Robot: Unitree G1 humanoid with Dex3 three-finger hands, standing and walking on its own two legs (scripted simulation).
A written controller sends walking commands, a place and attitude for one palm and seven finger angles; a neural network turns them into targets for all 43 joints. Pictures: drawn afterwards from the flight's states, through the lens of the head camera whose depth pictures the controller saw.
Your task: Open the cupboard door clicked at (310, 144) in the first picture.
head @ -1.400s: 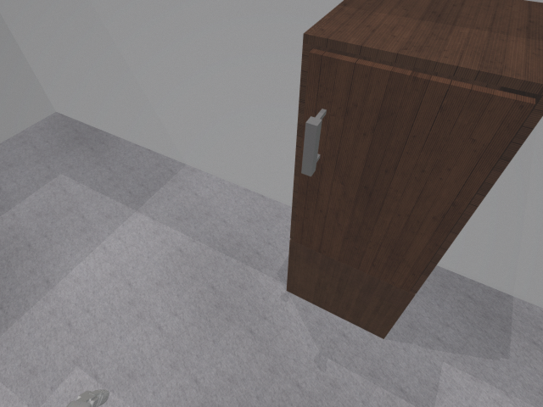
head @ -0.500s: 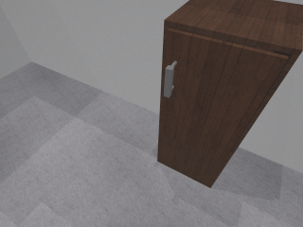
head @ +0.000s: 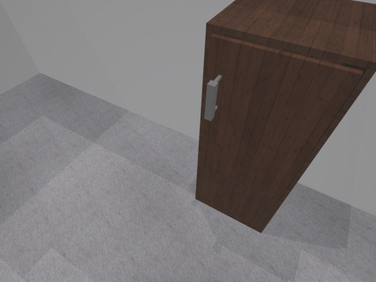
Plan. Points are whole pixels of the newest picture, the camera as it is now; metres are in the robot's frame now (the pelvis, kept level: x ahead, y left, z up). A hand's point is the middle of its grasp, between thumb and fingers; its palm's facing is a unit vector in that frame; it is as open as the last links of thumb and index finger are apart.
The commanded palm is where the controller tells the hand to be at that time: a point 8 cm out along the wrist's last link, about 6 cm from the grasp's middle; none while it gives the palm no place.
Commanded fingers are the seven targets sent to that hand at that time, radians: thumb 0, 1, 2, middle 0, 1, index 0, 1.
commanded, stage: look at it before walking up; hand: left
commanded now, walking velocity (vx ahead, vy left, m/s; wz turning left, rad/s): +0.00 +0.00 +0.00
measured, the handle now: (213, 97) +0.62 -0.04 +0.04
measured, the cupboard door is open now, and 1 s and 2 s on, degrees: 0 0 0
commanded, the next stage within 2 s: shuffle to correct the standing spot in 0.04 s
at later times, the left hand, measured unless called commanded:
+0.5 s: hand out of the picture +0.06 +0.22 -0.19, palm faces -0.08 -0.97 -0.22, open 7.4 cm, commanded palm none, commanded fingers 0.00 0.90 0.90 -0.20 -0.30 -0.20 -0.30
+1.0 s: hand (143, 229) +0.28 +0.15 -0.18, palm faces -0.33 -0.91 -0.25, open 7.4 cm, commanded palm none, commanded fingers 0.00 0.90 0.90 -0.20 -0.30 -0.20 -0.30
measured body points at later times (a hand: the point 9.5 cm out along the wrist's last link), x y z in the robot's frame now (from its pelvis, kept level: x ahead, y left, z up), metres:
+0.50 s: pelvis +0.04 +0.02 -0.01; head +0.05 +0.03 +0.44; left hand +0.06 +0.28 -0.17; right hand +0.03 -0.24 -0.16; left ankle -0.01 +0.13 -0.75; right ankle -0.02 -0.10 -0.73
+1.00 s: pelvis +0.11 +0.00 -0.02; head +0.16 -0.02 +0.43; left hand +0.30 +0.19 -0.16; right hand +0.09 -0.25 -0.17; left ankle +0.16 +0.14 -0.69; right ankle +0.14 -0.11 -0.75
